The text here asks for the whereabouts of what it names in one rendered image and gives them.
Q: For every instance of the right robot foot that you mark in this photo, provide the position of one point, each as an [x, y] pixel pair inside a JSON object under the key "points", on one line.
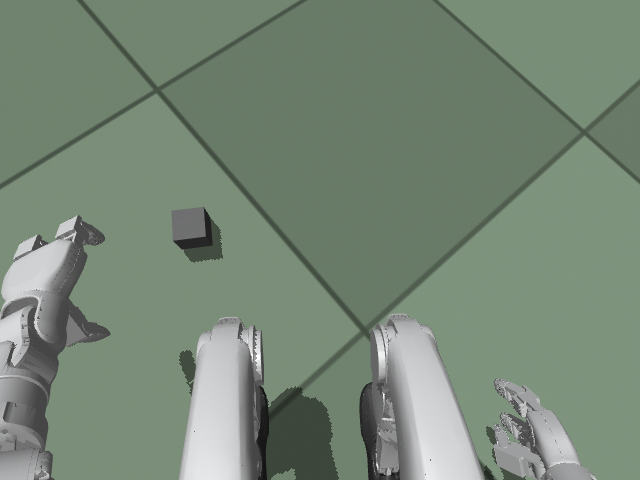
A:
{"points": [[369, 434]]}

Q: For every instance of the left robot arm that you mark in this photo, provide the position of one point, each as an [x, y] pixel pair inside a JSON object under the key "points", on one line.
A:
{"points": [[32, 335]]}

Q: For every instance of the right robot hand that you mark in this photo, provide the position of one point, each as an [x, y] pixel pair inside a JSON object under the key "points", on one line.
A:
{"points": [[543, 440]]}

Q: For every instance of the left robot hand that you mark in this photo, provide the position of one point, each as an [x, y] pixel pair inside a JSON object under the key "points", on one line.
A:
{"points": [[56, 267]]}

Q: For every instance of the cube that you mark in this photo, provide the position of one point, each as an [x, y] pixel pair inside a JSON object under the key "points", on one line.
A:
{"points": [[191, 228]]}

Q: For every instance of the right robot arm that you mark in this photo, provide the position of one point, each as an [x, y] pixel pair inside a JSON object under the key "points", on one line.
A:
{"points": [[568, 471]]}

